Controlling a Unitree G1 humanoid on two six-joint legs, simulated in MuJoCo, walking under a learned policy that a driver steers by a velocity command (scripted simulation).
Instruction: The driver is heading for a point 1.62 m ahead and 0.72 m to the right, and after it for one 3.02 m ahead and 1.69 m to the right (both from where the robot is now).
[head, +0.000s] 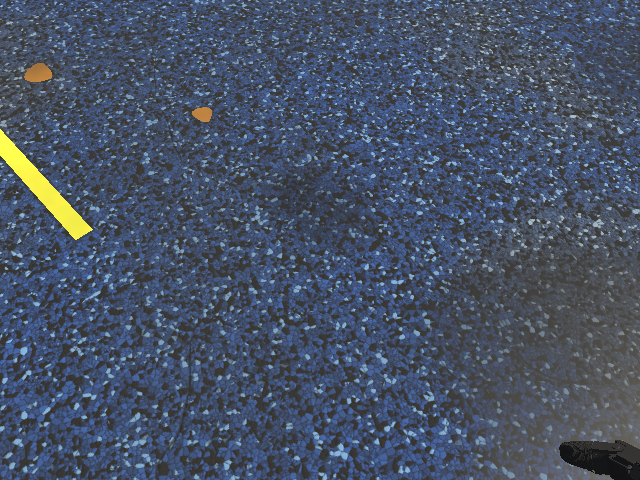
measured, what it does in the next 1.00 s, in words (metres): steps on the spot, turning right: right foot, then left foot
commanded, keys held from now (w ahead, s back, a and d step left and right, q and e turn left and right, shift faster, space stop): e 1.00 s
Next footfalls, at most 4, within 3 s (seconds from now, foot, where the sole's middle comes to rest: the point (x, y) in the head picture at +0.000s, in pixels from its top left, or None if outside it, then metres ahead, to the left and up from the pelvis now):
0.34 right None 0.05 -0.14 -0.76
0.84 left None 0.15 0.06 -0.76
1.24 right None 0.00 -0.17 -0.76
1.62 left None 0.15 0.02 -0.76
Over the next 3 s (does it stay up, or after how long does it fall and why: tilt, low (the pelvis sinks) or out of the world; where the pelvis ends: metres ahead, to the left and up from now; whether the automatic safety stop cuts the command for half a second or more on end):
stays up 0.25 -0.26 0.00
